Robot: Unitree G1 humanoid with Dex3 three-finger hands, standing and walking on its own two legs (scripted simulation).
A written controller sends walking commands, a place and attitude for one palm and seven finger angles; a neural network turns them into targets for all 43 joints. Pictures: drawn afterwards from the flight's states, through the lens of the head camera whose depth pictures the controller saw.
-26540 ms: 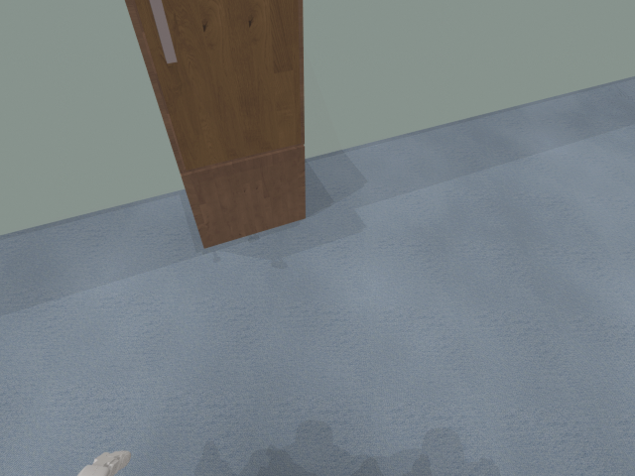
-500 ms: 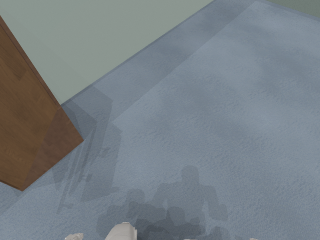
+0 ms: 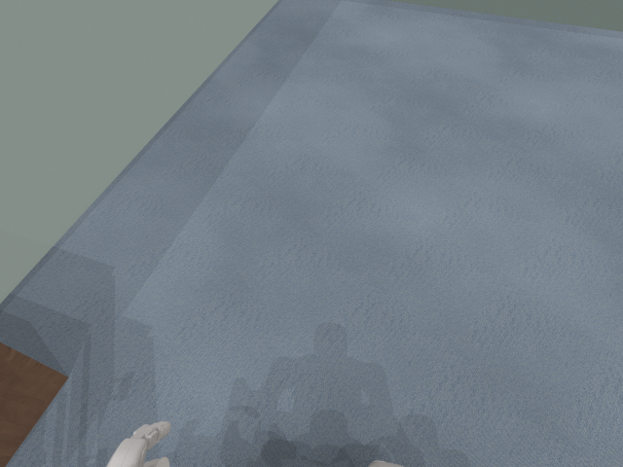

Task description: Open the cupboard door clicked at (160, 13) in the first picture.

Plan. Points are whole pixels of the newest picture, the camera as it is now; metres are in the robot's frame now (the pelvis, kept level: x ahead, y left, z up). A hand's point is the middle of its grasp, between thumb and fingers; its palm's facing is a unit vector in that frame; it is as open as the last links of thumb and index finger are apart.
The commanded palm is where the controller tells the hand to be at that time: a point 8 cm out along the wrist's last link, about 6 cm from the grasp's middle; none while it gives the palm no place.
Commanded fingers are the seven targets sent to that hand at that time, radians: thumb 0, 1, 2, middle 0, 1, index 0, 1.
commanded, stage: walk to a spot facing it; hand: left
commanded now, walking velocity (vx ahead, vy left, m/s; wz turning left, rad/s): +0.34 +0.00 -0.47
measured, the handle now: out of the picture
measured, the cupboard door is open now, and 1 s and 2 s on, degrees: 37 37 37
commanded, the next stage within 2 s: turn to face it in 0.94 s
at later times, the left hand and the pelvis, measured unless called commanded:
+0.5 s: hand (203, 373) +0.28 +0.19 -0.17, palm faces -0.16 -0.97 -0.18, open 7.4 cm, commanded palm none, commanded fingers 0.00 0.90 0.90 -0.20 -0.30 -0.20 -0.30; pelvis +0.22 +0.00 +0.01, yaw -14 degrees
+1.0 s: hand (311, 219) +0.58 +0.02 -0.14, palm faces -0.36 -0.91 -0.22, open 7.2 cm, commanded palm none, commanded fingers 0.00 0.90 0.90 -0.20 -0.30 -0.20 -0.30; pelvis +0.44 -0.13 +0.02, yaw -23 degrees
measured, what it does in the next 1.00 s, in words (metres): walks ahead, turning right: left foot, then right foot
